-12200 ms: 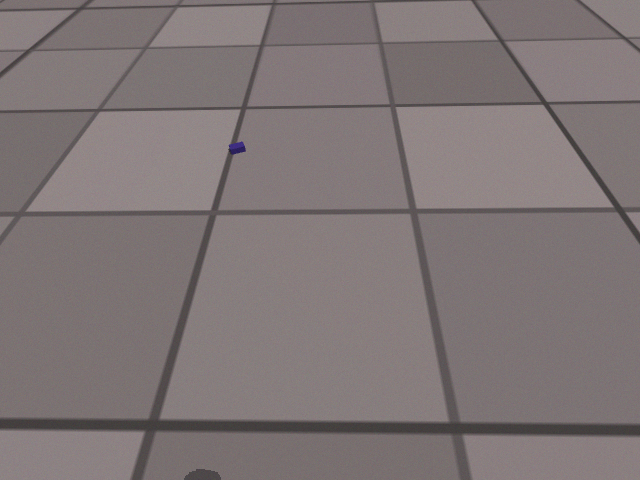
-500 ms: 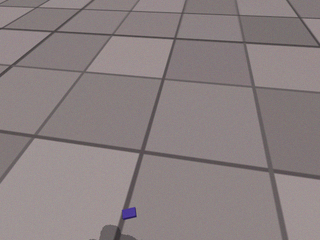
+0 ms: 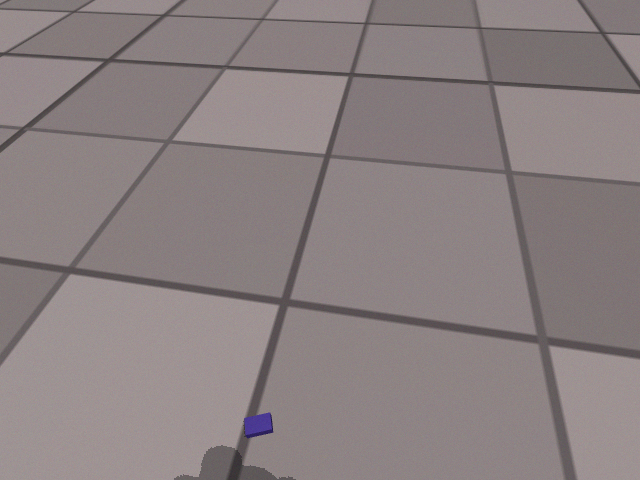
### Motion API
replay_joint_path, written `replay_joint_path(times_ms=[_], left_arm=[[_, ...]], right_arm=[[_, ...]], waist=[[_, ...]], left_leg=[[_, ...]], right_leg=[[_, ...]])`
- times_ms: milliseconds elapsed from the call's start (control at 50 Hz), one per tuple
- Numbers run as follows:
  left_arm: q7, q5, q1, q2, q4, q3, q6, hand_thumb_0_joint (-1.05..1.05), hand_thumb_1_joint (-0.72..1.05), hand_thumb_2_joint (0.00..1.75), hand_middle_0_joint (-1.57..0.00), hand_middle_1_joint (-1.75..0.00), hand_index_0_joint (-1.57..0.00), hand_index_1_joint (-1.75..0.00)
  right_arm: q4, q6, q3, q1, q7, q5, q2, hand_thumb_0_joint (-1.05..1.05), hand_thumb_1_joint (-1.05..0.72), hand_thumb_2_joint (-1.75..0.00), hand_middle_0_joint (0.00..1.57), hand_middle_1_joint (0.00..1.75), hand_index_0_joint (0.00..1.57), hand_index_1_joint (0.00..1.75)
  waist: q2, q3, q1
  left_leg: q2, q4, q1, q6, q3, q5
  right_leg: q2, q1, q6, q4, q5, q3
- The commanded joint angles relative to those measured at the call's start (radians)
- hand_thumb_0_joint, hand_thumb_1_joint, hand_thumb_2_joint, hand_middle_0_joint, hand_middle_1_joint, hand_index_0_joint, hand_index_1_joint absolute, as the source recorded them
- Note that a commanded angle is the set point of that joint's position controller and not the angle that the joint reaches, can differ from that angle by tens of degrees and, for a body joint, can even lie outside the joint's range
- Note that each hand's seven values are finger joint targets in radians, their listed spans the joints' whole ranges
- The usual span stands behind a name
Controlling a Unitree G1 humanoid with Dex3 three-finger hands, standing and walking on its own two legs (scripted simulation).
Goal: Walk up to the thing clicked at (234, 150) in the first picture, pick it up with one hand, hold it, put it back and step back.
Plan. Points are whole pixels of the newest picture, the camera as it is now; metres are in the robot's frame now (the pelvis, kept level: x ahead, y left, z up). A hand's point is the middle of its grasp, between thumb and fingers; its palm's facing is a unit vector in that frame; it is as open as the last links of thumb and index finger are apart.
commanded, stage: stand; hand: left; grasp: from above
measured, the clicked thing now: (258, 425) +0.40 +0.25 -0.77
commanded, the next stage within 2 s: rise first in 0.70 s
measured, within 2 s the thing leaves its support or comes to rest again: neither
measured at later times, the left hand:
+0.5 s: hand out of the picture +0.07 +0.25 -0.16, palm faces -0.03 -0.94 -0.35, open 7.4 cm
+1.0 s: hand out of the picture +0.14 +0.25 -0.17, palm faces +0.02 -0.94 -0.34, open 8.3 cm
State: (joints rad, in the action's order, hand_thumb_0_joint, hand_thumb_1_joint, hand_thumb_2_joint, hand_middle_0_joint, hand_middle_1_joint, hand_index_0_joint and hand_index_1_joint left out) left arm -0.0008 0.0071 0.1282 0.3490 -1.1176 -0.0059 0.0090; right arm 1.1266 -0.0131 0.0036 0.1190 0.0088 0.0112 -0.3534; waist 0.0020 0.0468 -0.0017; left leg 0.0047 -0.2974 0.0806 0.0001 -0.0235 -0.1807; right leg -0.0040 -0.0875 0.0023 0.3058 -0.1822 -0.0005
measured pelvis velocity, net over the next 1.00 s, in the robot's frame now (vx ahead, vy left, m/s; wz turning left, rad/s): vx -0.01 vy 0.00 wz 0.02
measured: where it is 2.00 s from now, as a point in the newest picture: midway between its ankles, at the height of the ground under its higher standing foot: outside the picture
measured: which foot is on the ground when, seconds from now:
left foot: down 0.00-1.00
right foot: down 0.00-1.00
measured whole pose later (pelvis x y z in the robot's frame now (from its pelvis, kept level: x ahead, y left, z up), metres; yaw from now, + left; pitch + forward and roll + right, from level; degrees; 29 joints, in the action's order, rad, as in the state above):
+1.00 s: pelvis -0.01 +0.00 -0.02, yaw +1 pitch +6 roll +0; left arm 0.02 0.08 -0.04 0.34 -1.07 0.12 0.02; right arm 0.83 -0.05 -0.01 0.21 -0.02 -0.03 -0.28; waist -0.01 0.01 0.01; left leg 0.00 -0.55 0.38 0.00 -0.01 -0.27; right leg -0.01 -0.38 0.00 0.55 -0.27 0.02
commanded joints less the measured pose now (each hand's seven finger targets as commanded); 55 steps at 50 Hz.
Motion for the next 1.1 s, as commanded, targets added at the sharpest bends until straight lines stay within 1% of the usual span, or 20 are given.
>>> replay_joint_path(times_ms=[0, 20, 60, 340, 520, 760, 780, 800, 820, 840, 860, 880, 900, 920, 940, 980, 1020, 1040, 1060, 1080], left_arm=[[-0.011, 0.002, -0.035, 0.218, 0.057, 0.038, 0.026, 0.0, 0.9, 0.9, -0.2, -0.3, -0.2, -0.3], [-0.011, 0.001, -0.036, 0.216, 0.056, 0.038, 0.025, 0.0, 0.9, 0.9, -0.2, -0.3, -0.2, -0.3], [-0.012, 0.002, -0.038, 0.218, 0.061, 0.038, 0.026, 0.0, 0.9, 0.9, -0.2, -0.3, -0.2, -0.3], [-0.011, 0.002, -0.036, 0.215, 0.057, 0.037, 0.026, 0.0, 0.9, 0.9, -0.2, -0.3, -0.2, -0.3], [-0.012, 0.002, -0.036, 0.216, 0.06, 0.038, 0.025, 0.0, 0.9, 0.9, -0.2, -0.3, -0.2, -0.3], [-0.013, 0.003, -0.037, 0.217, 0.058, 0.038, 0.024, 0.0, 0.9, 0.9, -0.2, -0.3, -0.2, -0.3], [-0.012, 0.003, -0.038, 0.216, 0.061, 0.037, 0.025, 0.0, 0.82, 0.92, -0.24, -0.34, -0.21, -0.37], [-0.027, -0.05, -0.389, 0.038, 0.412, 0.038, 0.114, 0.0, 0.74, 0.94, -0.28, -0.42, -0.23, -0.45], [-0.032, -0.045, -0.494, 0.087, 0.323, 0.056, 0.103, 0.0, 0.66, 0.94, -0.28, -0.5, -0.23, -0.53], [-0.035, -0.018, -0.285, 0.205, 0.158, 0.123, 0.067, 0.0, 0.58, 0.91, -0.28, -0.57, -0.24, -0.61], [-0.024, 0.007, -0.248, 0.219, 0.085, 0.141, 0.047, 0.0, 0.5, 0.88, -0.26, -0.62, -0.24, -0.65], [-0.009, 0.032, -0.327, 0.254, 0.105, 0.161, 0.047, 0.0, 0.42, 0.88, -0.26, -0.68, -0.24, -0.69], [0.002, 0.064, -0.308, 0.263, 0.121, 0.183, 0.055, 0.0, 0.34, 0.85, -0.26, -0.75, -0.27, -0.75], [0.011, 0.091, -0.173, 0.239, 0.062, 0.194, 0.042, 0.0, 0.26, 0.83, -0.26, -0.81, -0.27, -0.8], [0.018, 0.103, -0.09, 0.211, 0.075, 0.198, 0.031, 0.0, 0.18, 0.82, -0.24, -0.87, -0.26, -0.84], [0.011, 0.127, -0.074, 0.213, 0.155, 0.205, 0.003, 0.0, 0.02, 0.81, -0.24, -0.88, -0.26, -0.86], [0.006, 0.145, -0.086, 0.176, 0.201, 0.179, -0.05, 0.0, -0.14, 0.82, -0.25, -0.88, -0.26, -0.87], [0.003, 0.153, -0.102, 0.17, 0.214, 0.176, -0.073, 0.0, -0.22, 0.83, -0.25, -0.87, -0.25, -0.87], [-0.002, 0.155, -0.117, 0.167, 0.241, 0.177, -0.088, 0.0, -0.3, 0.83, -0.25, -0.88, -0.24, -0.88], [-0.008, 0.162, -0.119, 0.173, 0.258, 0.18, -0.098, 0.0, -0.36, 0.82, -0.26, -0.88, -0.25, -0.88]], right_arm=[[-0.054, -0.021, -0.042, -0.033, -0.018, -0.003, -0.214, 0.0, -0.9, -0.9, 0.2, 0.3, 0.2, 0.3], [-0.053, -0.02, -0.04, -0.034, -0.018, -0.003, -0.208, 0.0, -0.9, -0.9, 0.2, 0.3, 0.2, 0.3], [-0.058, -0.02, -0.042, -0.037, -0.019, -0.003, -0.215, 0.0, -0.9, -0.9, 0.2, 0.3, 0.2, 0.3], [-0.055, -0.016, -0.04, -0.033, -0.017, -0.002, -0.206, 0.0, -0.9, -0.9, 0.2, 0.3, 0.2, 0.3], [-0.056, -0.02, -0.042, -0.04, -0.018, -0.002, -0.212, 0.0, -0.9, -0.9, 0.2, 0.3, 0.2, 0.3], [-0.056, -0.018, -0.043, -0.033, -0.019, -0.003, -0.211, 0.0, -0.9, -0.9, 0.2, 0.3, 0.2, 0.3], [-0.054, -0.018, -0.042, -0.031, -0.019, -0.002, -0.21, 0.0, -0.91, -0.91, 0.2, 0.3, 0.2, 0.3], [-0.336, -0.069, 0.006, -0.017, -0.039, -0.076, -0.039, 0.0, -0.99, -0.93, 0.2, 0.3, 0.2, 0.3], [-0.279, -0.07, 0.0, 0.035, -0.048, -0.075, -0.068, 0.0, -0.99, -0.92, 0.2, 0.3, 0.2, 0.3], [-0.285, -0.059, -0.024, 0.071, -0.059, -0.079, -0.108, 0.0, -0.98, -0.92, 0.2, 0.3, 0.2, 0.3], [-0.298, -0.054, -0.037, 0.087, -0.058, -0.067, -0.104, 0.0, -0.94, -0.91, 0.2, 0.3, 0.2, 0.3], [-0.327, -0.056, -0.046, 0.094, -0.058, -0.061, -0.099, 0.0, -0.94, -0.91, 0.2, 0.3, 0.2, 0.3], [-0.357, -0.063, -0.065, 0.113, -0.057, -0.045, -0.099, 0.0, -0.97, -0.92, 0.2, 0.3, 0.2, 0.3], [-0.361, -0.064, -0.076, 0.149, -0.054, -0.036, -0.09, 0.0, -0.97, -0.91, 0.2, 0.3, 0.2, 0.3], [-0.392, -0.066, -0.084, 0.161, -0.048, -0.035, -0.088, 0.0, -0.97, -0.91, 0.2, 0.3, 0.2, 0.3], [-0.447, -0.068, -0.089, 0.142, -0.046, -0.038, -0.083, 0.0, -0.92, -0.9, 0.2, 0.3, 0.2, 0.3], [-0.495, -0.064, -0.09, 0.128, -0.044, -0.046, -0.079, 0.0, -0.91, -0.9, 0.2, 0.3, 0.2, 0.3], [-0.515, -0.063, -0.087, 0.113, -0.041, -0.047, -0.077, 0.0, -0.91, -0.9, 0.2, 0.3, 0.2, 0.3], [-0.534, -0.069, -0.087, 0.106, -0.039, -0.045, -0.074, 0.0, -0.89, -0.89, 0.2, 0.3, 0.2, 0.3], [-0.55, -0.073, -0.084, 0.089, -0.036, -0.044, -0.073, 0.0, -0.9, -0.9, 0.2, 0.3, 0.2, 0.3]], waist=[[-0.002, -0.07, 0.003], [-0.011, -0.054, 0.002], [0.004, -0.078, 0.004], [-0.003, -0.047, 0.008], [-0.001, -0.066, 0.002], [-0.009, -0.063, 0.006], [-0.008, -0.069, 0.004], [0.027, 0.01, 0.124], [-0.022, -0.035, 0.087], [-0.007, -0.016, 0.054], [-0.042, -0.066, 0.047], [-0.052, -0.114, 0.038], [-0.037, -0.221, 0.026], [-0.019, -0.26, 0.008], [0.013, -0.294, -0.019], [0.048, -0.311, -0.032], [0.028, -0.286, -0.009], [0.012, -0.25, -0.001], [-0.002, -0.246, 0.005], [-0.001, -0.214, -0.003]], left_leg=[[0.136, 0.033, -0.021, -0.025, 0.112, 0.171], [0.133, 0.038, -0.011, -0.023, 0.11, 0.165], [0.136, 0.031, -0.032, -0.023, 0.108, 0.192], [0.129, 0.043, -0.005, -0.021, 0.105, 0.123], [0.134, 0.039, -0.02, -0.022, 0.108, 0.167], [0.132, 0.033, -0.019, -0.022, 0.107, 0.155], [0.133, 0.03, -0.021, -0.022, 0.105, 0.16], [-0.008, -0.049, 0.141, -0.017, -0.011, 0.024], [-0.006, -0.069, 0.139, -0.02, -0.001, 0.016], [-0.009, -0.081, 0.169, -0.016, -0.006, -0.009], [-0.014, -0.132, 0.202, -0.02, -0.004, -0.003], [-0.014, -0.173, 0.228, -0.025, -0.002, 0.011], [-0.019, -0.215, 0.225, -0.025, -0.004, 0.056], [-0.028, -0.255, 0.262, -0.021, -0.002, 0.096], [-0.034, -0.278, 0.275, -0.015, -0.006, 0.132], [-0.04, -0.284, 0.279, -0.008, -0.003, 0.156], [-0.036, -0.281, 0.291, -0.009, 0.007, 0.138], [-0.033, -0.289, 0.314, -0.011, 0.012, 0.097], [-0.027, -0.314, 0.334, -0.011, 0.014, 0.083], [-0.021, -0.325, 0.364, -0.008, 0.021, 0.045]], right_leg=[[-0.132, 0.003, -0.026, -0.044, 0.18, -0.1], [-0.13, -0.009, -0.026, -0.045, 0.174, -0.098], [-0.131, -0.002, -0.028, -0.039, 0.194, -0.096], [-0.129, -0.016, -0.026, -0.056, 0.146, -0.103], [-0.128, -0.007, -0.027, -0.042, 0.167, -0.097], [-0.129, -0.007, -0.028, -0.043, 0.165, -0.099], [-0.132, -0.006, -0.03, -0.04, 0.179, -0.102], [0.002, -0.235, -0.013, 0.037, 0.09, -0.001], [0.002, -0.187, -0.009, 0.047, 0.061, 0.01], [0.007, -0.197, -0.018, 0.056, 0.015, 0.019], [0.003, -0.209, -0.02, 0.089, 0.011, 0.017], [0.0, -0.215, -0.019, 0.132, 0.028, 0.017], [-0.006, -0.2, -0.019, 0.182, 0.085, 0.01], [-0.009, -0.201, -0.021, 0.221, 0.124, 0.01], [-0.009, -0.184, -0.025, 0.25, 0.157, 0.008], [-0.002, -0.19, -0.028, 0.262, 0.164, 0.011], [0.006, -0.226, -0.027, 0.255, 0.137, 0.018], [0.009, -0.261, -0.027, 0.254, 0.088, 0.022], [0.014, -0.292, -0.025, 0.28, 0.067, 0.029], [0.019, -0.332, -0.029, 0.296, 0.014, 0.036]])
